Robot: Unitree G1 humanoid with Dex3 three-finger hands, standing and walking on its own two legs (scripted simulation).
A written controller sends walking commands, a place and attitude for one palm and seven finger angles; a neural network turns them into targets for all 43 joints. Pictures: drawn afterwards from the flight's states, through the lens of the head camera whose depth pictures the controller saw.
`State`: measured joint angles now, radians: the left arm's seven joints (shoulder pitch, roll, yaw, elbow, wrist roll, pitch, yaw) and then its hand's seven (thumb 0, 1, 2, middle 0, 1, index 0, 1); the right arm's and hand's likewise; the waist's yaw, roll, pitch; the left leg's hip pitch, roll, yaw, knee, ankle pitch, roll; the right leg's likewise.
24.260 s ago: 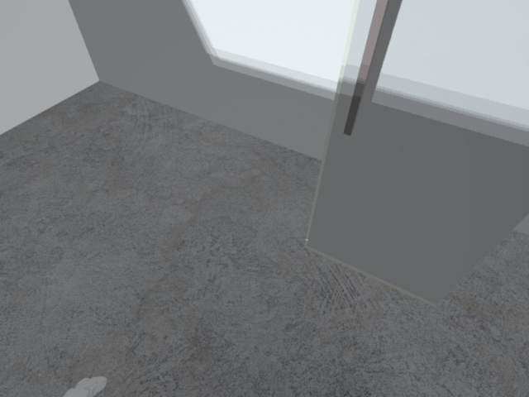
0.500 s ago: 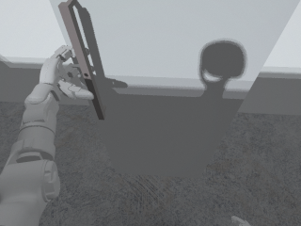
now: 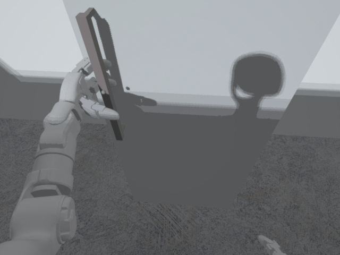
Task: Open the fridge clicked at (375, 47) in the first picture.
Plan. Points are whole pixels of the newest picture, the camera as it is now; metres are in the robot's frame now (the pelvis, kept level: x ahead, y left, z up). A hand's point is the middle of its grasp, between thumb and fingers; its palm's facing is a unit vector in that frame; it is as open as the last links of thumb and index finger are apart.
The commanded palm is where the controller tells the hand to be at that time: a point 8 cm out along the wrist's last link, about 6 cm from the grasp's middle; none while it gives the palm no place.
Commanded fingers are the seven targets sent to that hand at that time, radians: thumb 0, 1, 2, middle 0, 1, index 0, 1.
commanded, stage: slide the fingers in behind the handle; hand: left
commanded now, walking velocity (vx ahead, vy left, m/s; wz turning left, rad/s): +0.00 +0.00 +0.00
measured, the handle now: (108, 88) +0.49 +0.17 +0.15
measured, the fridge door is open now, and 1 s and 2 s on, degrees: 0 0 0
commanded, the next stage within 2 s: grip the handle and tug to test in 0.76 s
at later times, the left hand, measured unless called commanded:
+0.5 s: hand (105, 93) +0.42 +0.16 +0.18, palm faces -0.05 -1.00 -0.01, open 14.5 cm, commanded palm +0.39 +0.21 +0.17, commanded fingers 0.00 -0.50 0.30 -0.30 -1.20 -0.30 -1.20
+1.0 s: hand (104, 92) +0.42 +0.16 +0.18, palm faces -0.05 -1.00 -0.01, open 13.9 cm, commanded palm +0.40 +0.20 +0.17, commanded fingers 0.00 -0.13 0.46 -0.34 -1.25 -0.34 -1.25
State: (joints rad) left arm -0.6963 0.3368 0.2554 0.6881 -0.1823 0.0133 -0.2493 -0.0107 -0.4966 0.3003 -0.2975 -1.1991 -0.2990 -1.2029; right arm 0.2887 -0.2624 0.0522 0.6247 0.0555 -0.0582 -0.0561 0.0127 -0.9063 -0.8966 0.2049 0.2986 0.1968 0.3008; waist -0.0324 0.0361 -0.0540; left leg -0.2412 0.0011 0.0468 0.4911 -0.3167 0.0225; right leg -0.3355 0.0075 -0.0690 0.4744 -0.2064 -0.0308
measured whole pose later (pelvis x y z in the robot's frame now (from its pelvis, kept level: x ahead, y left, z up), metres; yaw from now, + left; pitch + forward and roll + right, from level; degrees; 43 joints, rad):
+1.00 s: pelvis +0.00 +0.01 +0.00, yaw +1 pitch +3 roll -1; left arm -0.68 0.29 0.21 0.61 -0.18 0.08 -0.18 -0.01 -0.44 0.33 -0.28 -1.20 -0.24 -1.19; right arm 0.27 -0.26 0.05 0.64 0.05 -0.04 -0.06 0.01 -0.91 -0.90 0.20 0.30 0.20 0.30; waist -0.02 0.04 -0.05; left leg -0.21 -0.01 0.04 0.47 -0.31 0.03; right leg -0.30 0.00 -0.07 0.45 -0.20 -0.02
